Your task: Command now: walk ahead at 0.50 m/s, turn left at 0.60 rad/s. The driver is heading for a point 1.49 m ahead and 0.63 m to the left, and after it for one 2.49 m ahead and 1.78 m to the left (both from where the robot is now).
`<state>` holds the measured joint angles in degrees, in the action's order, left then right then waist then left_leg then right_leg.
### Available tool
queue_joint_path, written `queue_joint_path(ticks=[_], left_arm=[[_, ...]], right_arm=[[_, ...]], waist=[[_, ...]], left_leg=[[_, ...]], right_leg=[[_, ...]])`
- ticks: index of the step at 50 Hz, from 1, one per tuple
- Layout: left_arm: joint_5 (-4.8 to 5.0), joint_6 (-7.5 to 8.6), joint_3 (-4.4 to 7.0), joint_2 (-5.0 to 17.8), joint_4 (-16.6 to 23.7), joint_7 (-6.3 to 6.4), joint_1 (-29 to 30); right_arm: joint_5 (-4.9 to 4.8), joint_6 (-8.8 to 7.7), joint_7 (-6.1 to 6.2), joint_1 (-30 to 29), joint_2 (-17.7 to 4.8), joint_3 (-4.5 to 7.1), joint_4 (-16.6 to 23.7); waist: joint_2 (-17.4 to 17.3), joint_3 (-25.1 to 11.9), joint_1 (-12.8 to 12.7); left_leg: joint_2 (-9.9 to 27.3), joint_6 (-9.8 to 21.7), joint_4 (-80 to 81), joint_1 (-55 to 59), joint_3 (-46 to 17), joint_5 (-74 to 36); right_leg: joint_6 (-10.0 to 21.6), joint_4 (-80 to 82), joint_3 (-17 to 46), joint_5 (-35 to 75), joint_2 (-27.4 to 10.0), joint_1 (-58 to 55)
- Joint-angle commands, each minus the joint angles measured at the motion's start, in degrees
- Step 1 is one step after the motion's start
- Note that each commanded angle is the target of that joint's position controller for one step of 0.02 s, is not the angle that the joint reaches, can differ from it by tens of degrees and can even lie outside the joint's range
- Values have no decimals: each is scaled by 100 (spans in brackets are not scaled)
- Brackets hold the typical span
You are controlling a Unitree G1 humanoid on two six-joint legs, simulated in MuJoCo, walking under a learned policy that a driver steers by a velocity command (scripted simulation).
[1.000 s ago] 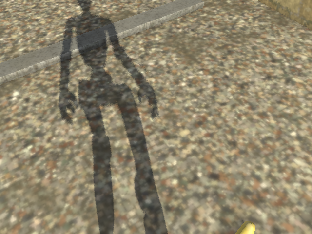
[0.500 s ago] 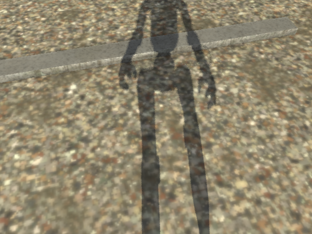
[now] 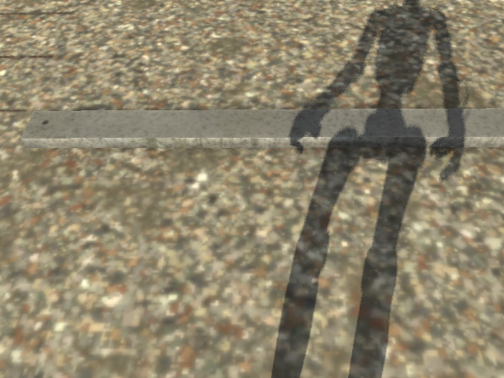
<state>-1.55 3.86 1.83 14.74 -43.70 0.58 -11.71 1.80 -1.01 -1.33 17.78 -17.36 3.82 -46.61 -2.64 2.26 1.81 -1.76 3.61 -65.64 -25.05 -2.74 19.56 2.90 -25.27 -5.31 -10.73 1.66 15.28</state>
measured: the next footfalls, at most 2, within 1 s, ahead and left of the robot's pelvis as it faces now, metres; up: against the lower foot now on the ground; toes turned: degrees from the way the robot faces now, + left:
left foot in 0.36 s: +0.32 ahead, +0.14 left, +0.00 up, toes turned +17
right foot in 0.90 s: +0.67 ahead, +0.11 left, +0.00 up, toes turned +33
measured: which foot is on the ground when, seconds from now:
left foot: up 0.00-0.34, down 0.36-0.92, up 0.94-1.00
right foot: down 0.00-0.36, up 0.38-0.88, down 0.90-1.00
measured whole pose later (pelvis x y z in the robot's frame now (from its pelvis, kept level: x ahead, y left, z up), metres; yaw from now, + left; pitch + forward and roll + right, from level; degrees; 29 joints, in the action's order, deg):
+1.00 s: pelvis +0.53 +0.14 -0.01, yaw +34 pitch +1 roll +0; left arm -2.2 3.1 1.7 15.3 -39.8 0.1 -7.6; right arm 1.1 -2.5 -0.4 21.6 -17.8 3.7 -46.8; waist -1.3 2.3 3.0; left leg -6.8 4.7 -62.1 -15.3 -6.8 23.4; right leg 2.2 -32.4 -1.8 -11.1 1.1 22.3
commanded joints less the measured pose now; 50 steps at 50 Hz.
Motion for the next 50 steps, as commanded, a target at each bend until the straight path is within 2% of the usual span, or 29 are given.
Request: queue_joint_path(ticks=[1,5,9,12,14,16,17,18,19,20,21,22,23,24,25,26,28,33,39,41,42,43,44,45,46,47,48,49,50], left_arm=[[77,222,145,501,105,-45,-414],[52,232,183,559,-61,-76,-659],[60,207,210,660,-205,-76,-904],[51,157,243,811,-333,-25,-1187],[37,81,258,887,-432,14,-1351],[20,-6,283,1057,-507,60,-1409],[19,-58,295,1144,-522,76,-1415],[49,-109,288,1173,-480,83,-1341],[28,-106,236,1021,-289,70,-1319],[33,-64,103,372,187,-77,-1414],[-24,-28,211,892,330,-75,-639],[72,30,184,798,461,-95,-301],[79,79,140,722,392,-83,-405],[16,29,150,713,322,-80,-489],[-79,-77,142,692,275,-91,-702],[-127,-185,147,661,248,-114,-800],[-135,-292,141,566,302,-158,-679],[-104,-305,117,514,663,-165,514],[-27,-194,49,523,1020,-213,1527],[-6,-145,60,606,1061,-203,1460],[6,-123,80,668,1001,-182,1203],[16,-97,125,770,870,-136,754],[5,-45,193,898,654,-69,40],[-84,29,277,1155,501,11,-793],[-232,32,380,1638,529,90,-1399],[-133,-42,414,1697,481,46,-1091],[-56,-75,317,1134,543,4,-624],[-14,-61,220,718,530,-39,-374],[-36,-42,168,554,468,-55,-246]], right_arm=[[38,84,-124,175,-200,33,367],[31,99,-228,-644,-138,-18,682],[2,47,-317,-1433,28,-135,939],[27,46,-371,-1961,26,-173,1147],[69,48,-353,-2110,-28,-161,1239],[110,48,-292,-1870,-110,-115,1209],[124,21,-253,-1416,-206,-58,1090],[157,-31,-185,-530,-341,36,811],[203,-48,-78,479,-786,206,542],[78,-10,5,286,-1444,357,648],[-58,45,57,651,-1352,361,716],[-88,53,110,422,-1175,320,548],[-123,21,124,180,-877,244,506],[-130,-23,132,-86,-722,196,532],[-154,-61,132,-299,-583,145,573],[-170,-116,109,-332,-527,119,589],[-184,-194,77,-186,-614,149,516],[-165,-221,74,436,-693,186,328],[-109,-228,152,1012,-794,216,196],[-92,-220,201,931,-868,234,218],[-88,-218,215,765,-915,242,254],[-81,-227,204,575,-972,252,296],[-106,-251,163,464,-993,250,301],[-149,-300,110,460,-794,191,324],[-298,-334,106,789,-228,52,523],[-179,-312,114,1166,-387,52,550],[-44,-232,141,1056,-538,70,313],[4,-211,85,666,-500,44,295],[3,-192,43,452,-397,26,336]], waist=[[806,-93,-49],[716,66,-154],[708,136,-345],[698,260,-499],[711,267,-535],[849,21,-373],[878,-279,-166],[709,-794,242],[175,-1490,641],[-1230,-1882,193],[-285,-1960,644],[-94,-1137,458],[153,-626,170],[259,-376,-85],[186,-362,-305],[125,-412,-388],[144,-372,-415],[13,21,-28],[-81,63,345],[-161,59,242],[-211,21,85],[-236,-125,-136],[-52,-474,-486],[313,-1073,-859],[1296,-1898,-878],[2092,-1990,-452],[1105,-1075,-281],[493,-504,-299],[475,-242,-219]], left_leg=[[471,-61,-66,-918,-195,-390],[575,-156,497,-1526,-64,-1159],[554,-127,1819,-1250,354,-1928],[507,16,2520,-1108,671,-1697],[362,170,2831,-982,867,-1189],[-10,394,3042,-391,1091,-522],[-245,540,3188,156,1122,-305],[-440,718,3619,1313,1072,-489],[368,1016,3829,2915,-119,46],[2073,1779,4222,4579,-3158,-7],[2165,1864,4730,4551,-3860,-603],[1975,1732,4749,3963,-2792,-1428],[1709,1535,4829,3113,-2228,-2236],[1391,1354,4920,2518,-1800,-2650],[1164,1288,5027,2091,-1515,-2861],[1067,1288,5083,1863,-1400,-3047],[895,1309,5237,1612,-1279,-2956],[753,1141,5453,1736,-1462,-2305],[834,1001,4956,2437,-1747,-3048],[906,851,4747,2457,-1919,-3284],[899,732,4602,2307,-1949,-3441],[818,600,4251,2084,-1924,-3939],[557,465,3438,1888,-1768,-4298],[192,325,2142,1354,-1410,-3663],[-462,123,359,65,-758,-1035],[-694,99,-400,-811,-571,1073],[-264,114,-747,-1048,-642,622],[-94,90,-559,-944,-548,225],[52,68,-233,-837,-489,52]], right_leg=[[668,1604,1414,709,-1669,-605],[658,1770,615,1236,-1579,-820],[479,1663,-99,1705,-1432,-983],[418,1562,-306,1932,-1600,-1402],[377,1251,-460,2581,-1694,-1799],[302,423,-697,4410,-1743,-2059],[281,-365,-788,5074,-1747,-2087],[178,-1580,-934,4866,-1668,-1674],[-6,-3269,-944,3064,-1543,-432],[-380,-5182,-687,-2118,-434,2244],[-380,-5615,462,-1933,-303,2861],[-320,-5373,609,-1256,-612,3100],[-310,-4801,584,-935,-782,2748],[-345,-4427,614,-899,-890,2365],[-412,-4228,638,-894,-924,1975],[-467,-4089,617,-915,-909,1762],[-561,-3764,540,-679,-856,1782],[-658,-2518,562,452,-782,2418],[-535,-1329,596,838,-418,2377],[-422,-944,666,676,-316,1898],[-341,-730,668,493,-240,1381],[-245,-588,608,213,-87,620],[-132,-291,514,215,16,-379],[88,-133,1009,-90,-579,-1638],[512,229,3145,-1332,-2142,-3018],[956,964,5195,-1399,-2671,-2921],[979,991,4616,-1887,-2501,-2103],[919,1079,3732,-1646,-2177,-1397],[773,1209,3031,-1087,-1868,-982]])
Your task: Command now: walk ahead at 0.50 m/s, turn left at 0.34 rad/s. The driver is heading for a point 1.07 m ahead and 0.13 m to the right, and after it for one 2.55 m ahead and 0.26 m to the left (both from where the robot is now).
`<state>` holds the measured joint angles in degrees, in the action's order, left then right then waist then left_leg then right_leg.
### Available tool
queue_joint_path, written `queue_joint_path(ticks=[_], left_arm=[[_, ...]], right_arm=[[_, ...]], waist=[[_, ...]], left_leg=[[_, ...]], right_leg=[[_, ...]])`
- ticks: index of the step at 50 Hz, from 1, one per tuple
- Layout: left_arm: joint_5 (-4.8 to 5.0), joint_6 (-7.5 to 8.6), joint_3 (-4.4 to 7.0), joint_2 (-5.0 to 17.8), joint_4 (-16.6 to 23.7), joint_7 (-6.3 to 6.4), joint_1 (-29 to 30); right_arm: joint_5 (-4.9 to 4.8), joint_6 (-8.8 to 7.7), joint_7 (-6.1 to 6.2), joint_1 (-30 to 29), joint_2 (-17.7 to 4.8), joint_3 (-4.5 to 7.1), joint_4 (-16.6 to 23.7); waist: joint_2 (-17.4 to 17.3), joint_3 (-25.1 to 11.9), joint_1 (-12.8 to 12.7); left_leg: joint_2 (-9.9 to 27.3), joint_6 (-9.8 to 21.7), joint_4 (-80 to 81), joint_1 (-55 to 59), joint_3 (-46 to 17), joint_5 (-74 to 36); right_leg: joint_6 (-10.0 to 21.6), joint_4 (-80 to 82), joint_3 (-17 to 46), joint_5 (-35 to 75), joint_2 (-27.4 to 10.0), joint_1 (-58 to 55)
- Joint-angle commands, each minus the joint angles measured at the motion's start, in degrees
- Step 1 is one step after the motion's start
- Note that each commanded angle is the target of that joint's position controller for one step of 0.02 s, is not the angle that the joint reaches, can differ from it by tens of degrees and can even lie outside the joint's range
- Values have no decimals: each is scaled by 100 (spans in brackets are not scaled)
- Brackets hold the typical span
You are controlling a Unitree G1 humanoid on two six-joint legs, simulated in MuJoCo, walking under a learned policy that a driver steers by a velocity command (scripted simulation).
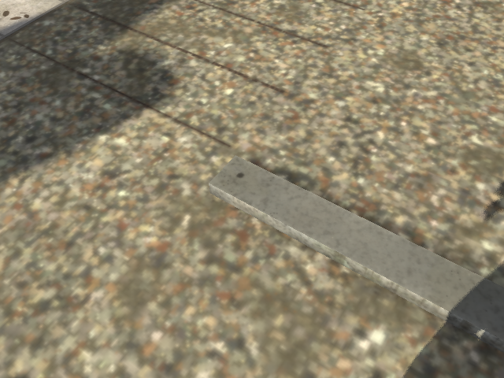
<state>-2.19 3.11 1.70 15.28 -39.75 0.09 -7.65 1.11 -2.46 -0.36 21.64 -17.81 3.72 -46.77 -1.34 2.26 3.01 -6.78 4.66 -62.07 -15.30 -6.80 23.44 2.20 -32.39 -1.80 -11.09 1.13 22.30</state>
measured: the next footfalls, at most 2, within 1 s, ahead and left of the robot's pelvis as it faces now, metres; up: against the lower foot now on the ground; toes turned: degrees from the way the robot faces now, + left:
left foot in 0.38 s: +0.34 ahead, +0.12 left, +0.00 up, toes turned +6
right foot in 0.92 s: +0.64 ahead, -0.05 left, +0.00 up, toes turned -2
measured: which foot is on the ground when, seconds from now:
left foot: up 0.00-0.36, down 0.38-0.92, up 0.94-1.00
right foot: down 0.00-0.38, up 0.40-0.90, down 0.92-1.00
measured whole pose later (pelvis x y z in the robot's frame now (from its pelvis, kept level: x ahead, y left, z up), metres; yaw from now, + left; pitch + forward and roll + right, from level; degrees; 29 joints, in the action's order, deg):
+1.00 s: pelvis +0.51 +0.02 +0.00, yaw +3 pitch +0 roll +1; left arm -1.2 4.0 1.7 13.4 -47.6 -0.5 -6.2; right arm 0.0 -3.6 1.1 21.2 -13.1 1.9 -57.3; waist -0.4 4.2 2.4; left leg -3.3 2.5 -60.3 -11.7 -1.2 27.3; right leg 5.2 -31.4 -5.4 -9.3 0.4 22.6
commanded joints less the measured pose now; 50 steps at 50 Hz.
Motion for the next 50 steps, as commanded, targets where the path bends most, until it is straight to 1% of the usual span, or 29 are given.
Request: queue_joint_path(ticks=[1,2,4,6,10,13,16,17,18,19,20,21,22,23,24,26,29,33,36,40,42,43,44,45,46,47,48,49,50], left_arm=[[36,77,165,486,-46,-2,-713],[49,131,171,513,-145,-23,-790],[107,250,193,575,-317,-80,-1017],[143,298,211,626,-440,-103,-1121],[175,256,200,594,-648,-130,-1293],[174,231,238,761,-834,-133,-1634],[152,165,266,888,-985,-103,-1785],[152,138,265,910,-1024,-90,-1776],[171,108,247,879,-1072,-79,-1781],[175,104,193,739,-1059,-70,-1817],[249,126,72,365,-740,-89,-1784],[217,101,86,294,-665,-69,-2093],[93,31,212,747,-714,-28,-1642],[120,59,189,621,-649,-74,-1393],[145,57,164,504,-681,-100,-1324],[36,-67,147,389,-820,-158,-1492],[1,-153,148,293,-753,-234,-1205],[19,-160,115,236,-477,-243,-255],[52,-136,52,155,-310,-243,330],[70,-105,44,235,-134,-211,807],[59,-70,67,297,-109,-187,779],[43,-35,84,304,-189,-155,524],[14,18,121,340,-387,-105,-35],[-56,107,170,419,-715,-46,-935],[-179,176,270,825,-929,25,-1847],[-124,129,433,1467,-973,16,-2021],[202,68,401,1199,-953,-24,-1870],[228,79,285,853,-892,-16,-1218],[194,91,172,446,-858,-13,-828]], right_arm=[[117,-9,-95,-48,-308,20,401],[135,36,-127,-17,-258,-2,354],[137,70,-167,-109,-220,-21,383],[149,70,-205,-524,-180,-60,516],[126,23,-299,-1522,42,-235,788],[88,5,-295,-2002,33,-283,895],[97,-25,-220,-2063,-96,-250,929],[121,-47,-191,-1856,-130,-227,860],[164,-92,-150,-1322,-182,-180,664],[241,-151,-91,-446,-400,-82,361],[355,-176,-1,471,-936,58,260],[175,-100,36,585,-1287,164,189],[-4,-68,33,236,-910,95,172],[-17,-93,17,-182,-577,5,209],[0,-130,-4,-444,-350,-54,211],[-18,-200,11,-602,-153,-112,135],[-78,-301,14,-347,-270,-62,-87],[-80,-295,4,-14,-248,-54,-346],[-65,-299,-5,252,-293,-45,-529],[-14,-280,40,551,-377,-27,-773],[3,-262,74,522,-430,-15,-858],[14,-253,92,430,-437,-18,-890],[13,-235,107,374,-464,-12,-931],[-33,-217,115,319,-423,-34,-952],[-111,-250,134,384,-254,-101,-806],[-340,-215,126,1323,355,-215,-873],[-132,-147,196,1033,-249,-42,-991],[-115,-143,190,590,-130,-44,-876],[-69,-147,181,305,6,-85,-842]], waist=[[589,-124,-295],[674,-125,-260],[709,-216,-225],[680,-120,-247],[693,41,-422],[693,58,-577],[673,82,-533],[657,-4,-414],[490,-255,-150],[254,-803,178],[-611,-1616,501],[-1425,-1855,316],[-583,-1108,237],[-421,-552,46],[-314,-340,-125],[-411,-192,-389],[-277,-108,-455],[-175,181,-286],[-194,261,-129],[-204,363,-27],[-206,351,-108],[-208,274,-247],[-207,-9,-475],[-44,-496,-841],[334,-1212,-1077],[1787,-2106,-745],[781,-2061,-736],[619,-1295,-506],[431,-740,-411]], left_leg=[[641,-77,-362,-1719,-59,-369],[634,-110,-286,-1580,-13,-405],[596,-142,-103,-1647,22,-529],[700,-206,275,-1978,99,-849],[949,-332,1782,-1727,676,-1754],[888,-298,2518,-1297,954,-1860],[790,-111,2922,-1021,1032,-1507],[673,-27,3126,-674,1088,-1364],[527,87,3512,69,1135,-1412],[683,266,3590,1285,885,-1327],[2263,707,3866,2807,-1015,-518],[3196,1242,4601,3207,-3101,-574],[2860,1147,4584,2700,-2571,-527],[2578,1018,4693,2049,-1821,-971],[2282,831,4890,1550,-1284,-1393],[1918,647,5158,959,-643,-1974],[1835,777,5426,882,-292,-2490],[1710,794,5641,1029,48,-2563],[1664,732,5602,1158,270,-2912],[1866,655,5372,1712,304,-3435],[1966,586,5094,1982,330,-4024],[1915,486,4685,2022,436,-4961],[1795,367,3970,2039,534,-5889],[1501,197,2879,1764,740,-5926],[1191,30,1406,664,886,-4071],[73,-226,-781,-991,1079,671],[177,-182,-1271,-1073,175,840],[410,-190,-1224,-1249,100,515],[620,-216,-861,-1335,198,250]], right_leg=[[801,1990,2218,-409,-1625,-1449],[786,2025,1871,187,-1492,-1324],[877,2060,1518,1109,-1470,-1407],[939,2244,1224,1281,-1467,-1500],[810,2430,529,1408,-1144,-1326],[734,2309,452,1687,-1230,-1448],[669,1970,532,2162,-1470,-1846],[618,1626,473,2668,-1460,-1930],[523,871,256,3260,-1286,-1896],[402,-221,38,3066,-1022,-1444],[177,-2072,-301,1150,-604,-93],[115,-3414,-156,-2010,169,1257],[187,-3733,331,-1710,-198,1714],[213,-3567,372,-1227,-399,1718],[188,-3249,354,-925,-558,1459],[47,-2941,288,-677,-665,976],[-105,-2727,170,-267,-690,1127],[-254,-1826,65,492,-786,1611],[-222,-996,-80,930,-679,1428],[-11,-352,-151,885,-524,1289],[163,-131,-205,523,-411,1067],[255,23,-264,344,-258,666],[350,230,-357,321,-31,-10],[474,650,-391,972,32,-1141],[692,418,533,2336,-993,-2709],[1772,574,2906,4394,-2806,-4139],[1755,735,2917,5085,-2546,-3627],[1606,832,2034,5188,-2340,-2935],[1387,1088,1528,5022,-2061,-2348]])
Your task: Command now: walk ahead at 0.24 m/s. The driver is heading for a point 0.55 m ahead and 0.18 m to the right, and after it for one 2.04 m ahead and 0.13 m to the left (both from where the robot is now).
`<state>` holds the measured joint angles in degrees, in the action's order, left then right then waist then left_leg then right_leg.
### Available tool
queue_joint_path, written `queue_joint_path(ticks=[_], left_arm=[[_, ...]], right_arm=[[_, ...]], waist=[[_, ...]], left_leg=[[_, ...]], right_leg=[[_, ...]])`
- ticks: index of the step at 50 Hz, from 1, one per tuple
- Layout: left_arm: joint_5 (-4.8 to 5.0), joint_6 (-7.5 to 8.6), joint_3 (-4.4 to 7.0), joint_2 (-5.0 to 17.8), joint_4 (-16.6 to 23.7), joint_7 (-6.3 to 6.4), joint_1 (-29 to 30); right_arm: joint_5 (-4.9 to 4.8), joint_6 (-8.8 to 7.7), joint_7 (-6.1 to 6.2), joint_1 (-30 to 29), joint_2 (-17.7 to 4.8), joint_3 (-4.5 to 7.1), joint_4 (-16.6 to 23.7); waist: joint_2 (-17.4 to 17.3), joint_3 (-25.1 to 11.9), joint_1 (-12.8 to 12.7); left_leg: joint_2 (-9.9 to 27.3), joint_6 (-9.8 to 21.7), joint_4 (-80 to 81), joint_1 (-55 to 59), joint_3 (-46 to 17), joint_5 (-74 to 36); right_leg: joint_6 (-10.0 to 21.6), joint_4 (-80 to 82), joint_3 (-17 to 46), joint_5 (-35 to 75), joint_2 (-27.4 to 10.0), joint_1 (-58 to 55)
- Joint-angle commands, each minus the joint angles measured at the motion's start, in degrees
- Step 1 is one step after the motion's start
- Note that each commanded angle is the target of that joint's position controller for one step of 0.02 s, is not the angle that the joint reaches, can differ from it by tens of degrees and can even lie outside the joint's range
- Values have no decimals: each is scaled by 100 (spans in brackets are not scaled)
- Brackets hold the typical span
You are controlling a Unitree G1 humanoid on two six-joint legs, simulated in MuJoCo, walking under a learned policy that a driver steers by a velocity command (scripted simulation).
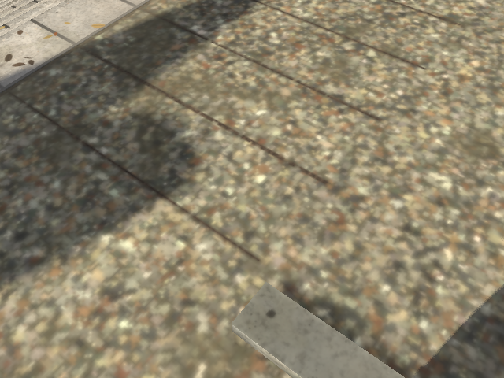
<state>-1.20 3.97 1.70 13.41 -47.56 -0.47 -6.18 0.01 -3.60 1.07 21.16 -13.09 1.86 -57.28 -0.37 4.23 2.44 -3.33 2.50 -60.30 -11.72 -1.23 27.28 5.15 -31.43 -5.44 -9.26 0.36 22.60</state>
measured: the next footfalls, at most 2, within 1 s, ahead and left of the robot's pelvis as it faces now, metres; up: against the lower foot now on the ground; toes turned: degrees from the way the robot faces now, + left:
left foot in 0.36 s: +0.12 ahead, +0.11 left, +0.00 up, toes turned +2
right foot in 0.66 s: +0.29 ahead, -0.10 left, +0.00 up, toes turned -9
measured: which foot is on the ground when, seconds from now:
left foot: up 0.00-0.34, down 0.36-0.80, up 0.82-1.00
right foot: down 0.00-0.38, up 0.40-0.64, down 0.66-1.00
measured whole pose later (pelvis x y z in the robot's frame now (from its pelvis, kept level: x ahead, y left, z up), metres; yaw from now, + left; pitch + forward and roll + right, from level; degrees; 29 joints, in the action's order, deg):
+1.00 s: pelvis +0.32 -0.06 +0.01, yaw -12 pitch +0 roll +1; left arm -0.4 2.6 3.0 11.5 -57.5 0.2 -20.1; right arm 2.0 -3.5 -0.8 11.3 -12.3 2.8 -52.6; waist -1.7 1.8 0.0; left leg 4.6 0.3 -71.4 -34.4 1.0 17.3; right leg 7.1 -21.4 1.0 -16.6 6.4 5.0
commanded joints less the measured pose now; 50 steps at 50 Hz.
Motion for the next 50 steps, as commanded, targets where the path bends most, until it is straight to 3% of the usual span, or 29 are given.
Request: queue_joint_path(ticks=[1,3,6,9,11,14,15,17,18,19,20,21,22,23,26,30,34,36,38,39,40,41,42,43,44,45,47,48,50], left_arm=[[103,23,103,432,-115,70,-842],[73,51,23,308,-229,102,-780],[18,110,15,498,-384,103,-768],[-4,56,-17,510,-528,103,-857],[-10,-22,-18,536,-628,110,-980],[17,-227,133,807,-755,94,-1234],[28,-284,146,779,-764,91,-1219],[65,-321,158,686,-780,88,-1166],[69,-307,151,591,-755,85,-1103],[68,-265,102,345,-616,68,-857],[156,-203,14,-6,-398,23,-640],[-42,-179,123,437,-320,22,-344],[-73,-167,185,524,-375,-8,-378],[-44,-156,188,440,-485,-45,-567],[-83,-153,217,332,-548,-129,-516],[-41,-238,159,117,-376,-124,-52],[-54,-285,132,129,-70,-118,498],[-83,-252,134,140,39,-100,701],[-28,-210,134,74,-20,-36,227],[11,-166,204,174,-259,19,-489],[12,-110,300,325,-596,53,-1489],[-70,-91,443,854,-756,96,-2171],[-71,-119,562,1591,-737,80,-2299],[73,-184,542,1344,-885,46,-2231],[24,-184,437,984,-824,32,-1860],[6,-159,344,642,-766,25,-1528],[65,-112,240,383,-698,83,-1257],[107,-68,244,450,-731,97,-1358],[113,-4,268,614,-796,103,-1609]], right_arm=[[100,30,17,182,-446,117,210],[175,195,-42,346,-302,99,106],[150,324,-54,333,-92,44,29],[135,398,12,-102,-92,-9,27],[113,442,45,-294,-161,-20,-6],[214,401,0,-711,-334,1,89],[229,365,-31,-796,-319,2,118],[215,247,-47,-518,-135,-27,-14],[206,170,-25,-167,-117,-23,-159],[233,84,26,348,-302,12,-321],[69,45,58,740,-785,152,-458],[95,49,43,783,-832,203,-515],[119,38,30,472,-617,156,-436],[98,22,22,239,-511,143,-368],[56,-97,42,130,-365,123,-352],[129,-148,50,475,-368,138,-486],[203,-163,66,841,-464,169,-587],[235,-125,101,995,-426,167,-632],[262,-76,123,772,-572,193,-601],[234,-21,120,717,-683,221,-587],[129,14,112,505,-759,235,-497],[111,-16,68,329,-487,146,-230],[72,-118,-54,372,92,46,66],[182,-173,-85,-307,-433,160,208],[103,-237,-117,-608,-395,179,354],[82,-272,-130,-659,-399,180,398],[170,-115,-183,-614,-350,185,548],[221,-25,-210,-704,-294,180,668],[226,87,-210,-1157,-206,124,1005]], waist=[[375,-664,-270],[428,-716,-62],[459,-831,128],[692,-814,-20],[726,-803,-125],[734,-389,-325],[682,-154,-304],[389,106,-129],[144,150,0],[-492,196,160],[-1629,306,219],[-1323,681,316],[-720,579,69],[-541,446,-111],[-462,148,-232],[-539,142,-112],[-607,387,30],[-391,370,131],[-605,6,-176],[-561,-439,-462],[-350,-977,-934],[209,-1352,-1129],[1440,-1364,-871],[400,-903,-963],[403,-292,-752],[75,-49,-514],[272,21,-184],[366,8,-137],[454,71,-160]], left_leg=[[415,-37,-707,-1582,-321,-322],[403,-143,-252,-886,-208,-595],[376,-235,626,-480,-43,-820],[408,-242,1679,-248,113,-1166],[431,-239,2024,-69,150,-1282],[450,-87,2186,-346,357,-751],[443,-18,2394,-346,412,-660],[358,160,3176,190,463,-687],[394,290,3648,611,274,-510],[1004,497,4347,1102,-597,38],[1942,958,5419,1388,-2416,1432],[2460,1244,5630,1259,-2892,981],[2267,1196,5526,1153,-2505,588],[2035,1052,5540,1134,-2094,228],[1602,881,5519,1205,-1168,-1144],[1546,910,5443,1092,-583,-1692],[1897,905,5314,1394,-340,-2270],[1916,783,4873,2300,-164,-3173],[1864,599,3939,2292,233,-5384],[1710,542,2947,2150,460,-6562],[1550,362,1792,1403,719,-6116],[1266,147,259,-359,890,-3643],[189,-117,-1247,-2792,665,137],[563,-46,-1717,-3386,-65,-153],[718,-34,-1951,-3614,23,-555],[858,-40,-1672,-3332,36,-906],[882,-191,-1379,-2935,129,-1072],[811,-241,-1335,-2932,233,-1037],[718,-299,-1102,-3096,456,-1106]], right_leg=[[889,1209,1541,4609,-1734,-1971],[728,1414,1073,4670,-1475,-1364],[746,1439,639,4820,-1316,-1025],[638,1430,530,4050,-1175,-947],[635,1514,689,2929,-1212,-852],[736,2103,1469,-1470,-1409,-640],[729,2236,1710,-2312,-1484,-496],[629,2100,1793,-2892,-1406,-156],[525,1766,1655,-2909,-1219,79],[335,830,1160,-2524,-830,598],[-4,-502,86,-2030,147,1551],[-43,-1409,181,-1941,72,1935],[-60,-1773,491,-1592,-105,1880],[-119,-1886,555,-1321,-184,1738],[-337,-2021,394,-615,-300,1481],[-485,-1698,196,-333,-345,1383],[-249,-1478,296,-538,-446,1698],[-76,-1295,230,-1021,-334,2081],[183,-443,-1,-1392,4,964],[299,128,-260,-1241,386,-132],[431,938,-127,-305,317,-1745],[608,1126,1471,-1076,-815,-3299],[1420,1588,4361,679,-2242,-4517],[1580,1487,4130,955,-2140,-4075],[1498,1369,3386,1497,-1914,-3474],[1201,1444,2737,1864,-1541,-2793],[918,1634,2075,2177,-1004,-2083],[898,1715,1958,2223,-892,-1913],[915,1898,1846,2555,-722,-1670]])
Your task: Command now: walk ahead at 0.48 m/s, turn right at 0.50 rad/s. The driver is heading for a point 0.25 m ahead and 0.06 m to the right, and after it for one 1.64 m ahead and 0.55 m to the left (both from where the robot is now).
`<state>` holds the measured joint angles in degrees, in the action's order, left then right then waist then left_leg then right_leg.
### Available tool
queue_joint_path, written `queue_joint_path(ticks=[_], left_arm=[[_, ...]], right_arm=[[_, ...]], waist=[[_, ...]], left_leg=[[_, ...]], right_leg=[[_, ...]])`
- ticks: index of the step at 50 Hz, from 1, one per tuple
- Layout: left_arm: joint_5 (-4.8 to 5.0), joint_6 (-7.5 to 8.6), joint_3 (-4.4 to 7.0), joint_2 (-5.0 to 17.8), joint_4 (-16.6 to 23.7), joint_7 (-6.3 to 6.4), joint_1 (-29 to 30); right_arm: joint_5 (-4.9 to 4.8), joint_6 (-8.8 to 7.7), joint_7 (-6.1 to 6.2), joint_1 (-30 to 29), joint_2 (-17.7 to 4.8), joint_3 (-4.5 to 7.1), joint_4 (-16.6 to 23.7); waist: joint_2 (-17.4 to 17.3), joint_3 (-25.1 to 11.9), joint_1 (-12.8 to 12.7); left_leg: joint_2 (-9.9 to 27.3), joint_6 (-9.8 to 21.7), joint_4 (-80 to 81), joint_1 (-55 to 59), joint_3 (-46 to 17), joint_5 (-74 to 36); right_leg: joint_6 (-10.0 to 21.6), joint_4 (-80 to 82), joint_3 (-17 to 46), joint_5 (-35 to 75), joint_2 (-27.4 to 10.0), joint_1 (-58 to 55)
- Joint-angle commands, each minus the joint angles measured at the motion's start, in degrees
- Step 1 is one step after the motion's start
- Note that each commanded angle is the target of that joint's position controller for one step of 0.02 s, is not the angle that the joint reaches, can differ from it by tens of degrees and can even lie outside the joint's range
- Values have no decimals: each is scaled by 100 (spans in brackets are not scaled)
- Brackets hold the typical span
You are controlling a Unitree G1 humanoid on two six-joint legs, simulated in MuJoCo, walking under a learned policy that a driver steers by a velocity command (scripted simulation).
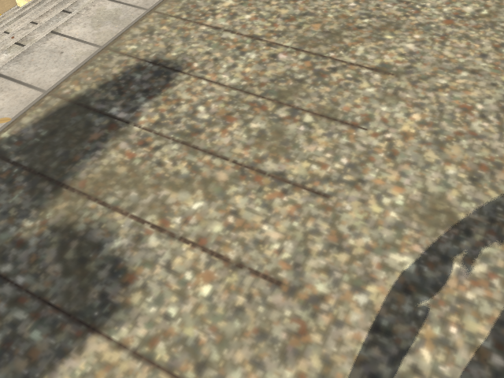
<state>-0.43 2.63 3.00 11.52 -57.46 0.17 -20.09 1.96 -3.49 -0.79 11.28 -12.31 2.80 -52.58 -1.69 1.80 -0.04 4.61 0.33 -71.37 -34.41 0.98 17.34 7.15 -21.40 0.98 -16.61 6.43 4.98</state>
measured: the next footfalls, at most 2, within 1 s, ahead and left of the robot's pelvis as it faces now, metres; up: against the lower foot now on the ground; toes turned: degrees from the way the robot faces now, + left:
left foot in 0.18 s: +0.31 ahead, +0.08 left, +0.05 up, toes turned -7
right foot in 0.48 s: +0.24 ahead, -0.14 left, +0.04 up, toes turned -9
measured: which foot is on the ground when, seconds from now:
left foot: up 0.00-0.16, down 0.18-0.48, up 0.50-0.78, down 0.80-1.00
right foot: down 0.00-0.20, up 0.22-0.46, down 0.48-0.82, up 0.84-1.00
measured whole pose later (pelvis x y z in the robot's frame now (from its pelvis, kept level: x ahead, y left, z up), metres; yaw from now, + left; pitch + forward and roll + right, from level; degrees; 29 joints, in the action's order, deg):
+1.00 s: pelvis +0.21 -0.05 +0.05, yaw +13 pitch +0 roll +1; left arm -1.0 -1.7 3.3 15.6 -42.1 1.0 -9.3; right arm 0.5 2.0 0.5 13.3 -16.2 4.5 -42.1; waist 1.6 4.4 1.9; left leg -4.1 3.1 -27.8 -13.4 -2.6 14.6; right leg -2.1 -52.1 0.5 -20.3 -0.5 25.1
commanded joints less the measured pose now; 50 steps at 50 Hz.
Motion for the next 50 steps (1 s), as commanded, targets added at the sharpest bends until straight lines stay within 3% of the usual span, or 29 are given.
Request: queue_joint_path(ticks=[1,4,5,6,8,9,10,11,12,14,16,19,20,23,24,25,26,28,29,31,35,38,40,41,42,43,45,47,50], left_arm=[[22,146,141,826,165,47,-345],[23,94,96,748,193,54,-463],[19,42,111,823,229,44,-485],[-22,11,116,838,206,32,-614],[-18,47,124,975,467,78,-176],[59,110,161,1103,622,118,303],[220,168,206,1149,812,127,640],[390,108,107,463,993,84,-416],[131,103,149,911,662,151,-662],[-69,25,128,783,746,92,-50],[-179,-123,62,575,921,46,202],[-36,-233,-142,158,1055,90,251],[-36,-249,-152,220,863,99,-163],[-96,-136,-120,546,899,160,-189],[-171,-87,-113,663,912,202,-202],[-257,-26,24,1312,1071,238,85],[-300,-35,192,1714,1251,261,720],[-184,-33,5,980,1621,252,1577],[-152,-39,-54,780,1698,264,1736],[-151,23,-37,734,1663,274,1574],[-157,84,60,841,1584,165,1203],[-36,138,147,979,1607,0,1148],[124,125,210,1048,1525,-74,969],[172,92,235,968,1612,-96,783],[114,-37,131,700,1912,-4,1099],[-37,-169,97,730,1924,101,1214],[30,-259,168,929,1940,131,1256],[-120,-331,178,963,1931,105,1263],[-52,-431,95,758,2072,87,1286]], right_arm=[[29,101,-23,-447,-298,15,699],[-22,70,-33,-1142,-264,-69,1102],[-101,76,-15,-1320,-39,-174,1178],[-174,85,21,-1230,-118,-159,1155],[-192,80,132,186,-630,7,791],[-119,30,192,1123,-931,114,557],[4,-55,245,1887,-1231,204,328],[-84,-60,220,1789,-1719,342,298],[-154,-57,180,907,-1003,193,549],[-104,-104,147,165,-373,28,549],[-153,-151,179,226,-362,11,243],[12,-67,137,-45,-706,84,196],[21,-32,94,-143,-775,127,253],[-100,-11,44,-648,-881,246,441],[-159,47,71,-701,-783,259,467],[-301,141,72,-567,-425,183,628],[-230,250,119,-267,-586,204,650],[-157,391,138,337,-966,355,426],[-145,431,110,560,-894,367,377],[-89,485,38,574,-733,336,405],[-151,609,-112,94,-581,263,816],[-173,663,-91,140,-623,255,971],[-39,541,-45,532,-623,240,954],[25,459,6,630,-1216,368,999],[-62,436,34,880,-1876,563,1034],[-75,380,75,1045,-1842,604,1100],[-112,456,152,289,-1274,407,1254],[-160,481,170,120,-1096,336,1380],[-150,508,162,296,-1277,396,1389]], waist=[[605,384,32],[383,555,-74],[511,491,-167],[674,314,-209],[1058,-621,413],[1100,-1072,962],[524,-1482,1432],[-1885,-2491,781],[-925,-2450,473],[79,-865,212],[1,-251,-18],[-492,-343,-224],[-593,-749,-340],[-271,-612,-620],[-87,-481,-677],[1204,-211,-504],[2027,-41,-301],[785,134,257],[685,101,390],[669,-155,317],[866,-228,-9],[841,-307,-17],[581,-131,202],[-607,-77,191],[-1637,-8,413],[-1066,-373,602],[-360,-258,168],[-443,-345,182],[-298,-561,250]], left_leg=[[-91,-106,149,-987,312,-195],[-373,-196,1893,-482,488,-875],[-668,-184,2625,183,759,-848],[-963,-138,2841,792,957,-1135],[-1201,208,2765,2285,611,-1190],[-818,435,3259,3038,-1,-1739],[-379,673,4300,3843,-265,-2638],[1869,2029,4634,5156,-3113,-5002],[1805,2148,4803,4446,-3429,-5082],[1098,1804,5177,2877,-2427,-3434],[608,1517,5501,1990,-1743,-3199],[185,1348,5693,1396,-1153,-4059],[153,1369,5616,1163,-1089,-4091],[-233,900,5212,342,-1025,-2039],[-426,704,4740,266,-1065,-1412],[-1075,314,3799,85,-524,-344],[-1071,123,2361,296,-217,512],[-678,85,1191,367,-478,529],[-655,77,989,239,-293,519],[-547,18,1015,213,-117,183],[-460,44,2285,755,48,362],[-607,180,3272,1623,410,241],[-699,313,4752,2372,350,-983],[141,670,5137,2868,-966,-3417],[1377,1862,4882,3067,-2265,-6495],[1620,2309,4884,3263,-2321,-6337],[886,1747,4958,3062,-1747,-4015],[602,1571,4895,3194,-1635,-3790],[544,1503,4744,3121,-1760,-3402]], right_leg=[[718,975,1225,3370,-1283,111],[379,779,950,4856,-971,463],[227,830,798,5366,-895,754],[68,652,807,5873,-816,842],[-280,-699,887,7823,-904,704],[-458,-1633,1092,7408,-1063,616],[-617,-3099,814,6265,-642,800],[-1026,-5825,385,92,374,2197],[-690,-6073,833,-932,168,2206],[-512,-5382,741,-989,-318,2347],[-504,-4313,645,-990,-568,1987],[-720,-1910,144,-994,-473,804],[-752,-2156,-167,-116,-323,123],[-730,-961,29,1476,-602,-798],[-709,-558,7,1340,-662,-786],[-427,218,951,1091,-1594,-125],[253,1005,1967,896,-2646,821],[473,1065,1511,957,-2521,1075],[471,848,1072,1802,-2368,809],[368,564,321,2492,-2111,342],[209,367,-203,2794,-2258,133],[89,128,-471,3261,-2400,389],[-203,-769,-843,3543,-2230,790],[-629,-1988,-1264,1807,-1518,1532],[-900,-3466,-825,-1435,-542,2501],[-932,-4216,-17,-1752,-673,2770],[-792,-3832,251,-884,-900,2819],[-870,-3348,21,-533,-763,2724],[-999,-2638,179,-176,-725,2392]])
